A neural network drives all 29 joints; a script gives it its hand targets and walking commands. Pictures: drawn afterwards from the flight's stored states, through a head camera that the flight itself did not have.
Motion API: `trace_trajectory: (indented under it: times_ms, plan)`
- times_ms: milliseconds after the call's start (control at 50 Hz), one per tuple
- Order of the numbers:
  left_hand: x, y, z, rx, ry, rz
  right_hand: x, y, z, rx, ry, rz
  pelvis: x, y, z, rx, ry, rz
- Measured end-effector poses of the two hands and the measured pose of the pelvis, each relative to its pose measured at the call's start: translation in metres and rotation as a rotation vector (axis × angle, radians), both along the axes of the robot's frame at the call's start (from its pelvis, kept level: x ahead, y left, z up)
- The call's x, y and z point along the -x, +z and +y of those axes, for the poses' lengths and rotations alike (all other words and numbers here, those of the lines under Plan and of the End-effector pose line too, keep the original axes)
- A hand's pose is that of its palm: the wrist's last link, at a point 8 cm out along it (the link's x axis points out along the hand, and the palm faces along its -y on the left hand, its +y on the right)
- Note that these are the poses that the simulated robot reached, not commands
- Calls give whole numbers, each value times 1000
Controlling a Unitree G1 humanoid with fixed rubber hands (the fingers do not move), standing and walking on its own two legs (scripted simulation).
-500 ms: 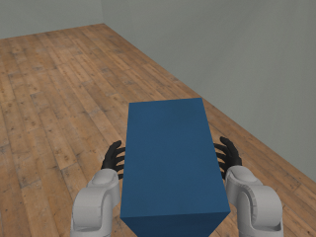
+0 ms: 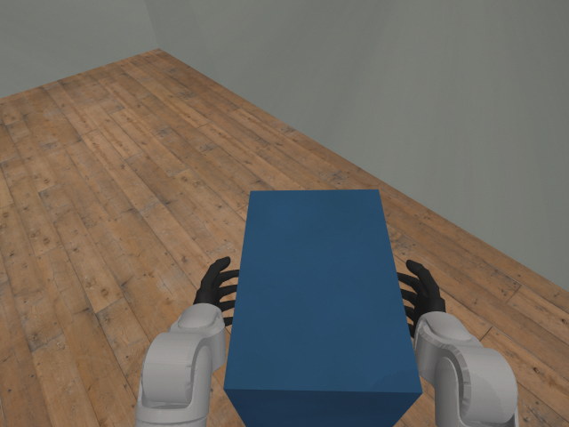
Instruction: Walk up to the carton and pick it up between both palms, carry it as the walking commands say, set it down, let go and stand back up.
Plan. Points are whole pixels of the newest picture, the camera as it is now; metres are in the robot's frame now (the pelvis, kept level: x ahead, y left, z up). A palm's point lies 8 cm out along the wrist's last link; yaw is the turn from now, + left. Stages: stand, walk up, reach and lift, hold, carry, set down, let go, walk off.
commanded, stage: carry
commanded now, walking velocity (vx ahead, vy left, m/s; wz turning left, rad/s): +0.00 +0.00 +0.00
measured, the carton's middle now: (314, 321) +0.29 -0.02 +0.01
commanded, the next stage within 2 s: none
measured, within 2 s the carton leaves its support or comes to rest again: neither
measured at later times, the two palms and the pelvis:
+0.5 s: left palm (226, 348) +0.21 +0.08 +0.10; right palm (474, 343) +0.21 -0.18 +0.11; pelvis -0.04 -0.05 +0.00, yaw +0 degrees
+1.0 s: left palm (202, 344) +0.22 +0.12 +0.09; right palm (438, 327) +0.23 -0.15 +0.10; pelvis -0.04 -0.02 +0.01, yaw +0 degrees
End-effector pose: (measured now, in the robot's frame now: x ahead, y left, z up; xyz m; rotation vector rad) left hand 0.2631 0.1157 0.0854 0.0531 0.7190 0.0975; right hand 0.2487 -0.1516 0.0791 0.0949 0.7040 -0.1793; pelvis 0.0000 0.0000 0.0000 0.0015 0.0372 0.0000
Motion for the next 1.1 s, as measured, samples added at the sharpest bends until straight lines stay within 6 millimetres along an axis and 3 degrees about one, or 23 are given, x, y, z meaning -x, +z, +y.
trace_trajectory:
  times_ms: [120, 200, 340, 420, 620, 900, 1100]
  plan:
    - [14, 3, -9, 58, 26, -60, 6, 20, -9, 50, 16, -61, 16, -1, -18, 6, 8, -4]
    - [33, 1, -11, 97, 71, -54, 11, 32, -10, 101, 69, -54, 21, 3, -33, -25, 7, -17]
    - [50, 22, -17, 48, 97, -78, 22, 38, -18, 60, 100, -79, 29, 5, -44, -16, 8, -35]
    - [50, 26, -25, 28, 76, -57, 31, 32, -26, 42, 79, -58, 35, 6, -45, -16, 6, -36]
    - [54, 6, -32, 64, 35, -15, 43, 25, -32, 70, 32, -17, 50, 3, -43, -15, -5, -30]
    - [48, 8, -4, 62, 81, -32, 26, 28, -5, 69, 75, -34, 43, 5, -27, -13, 2, -11]
    - [33, 5, 0, 56, 76, -29, 13, 22, -1, 70, 70, -31, 35, 6, -21, -10, 5, -7]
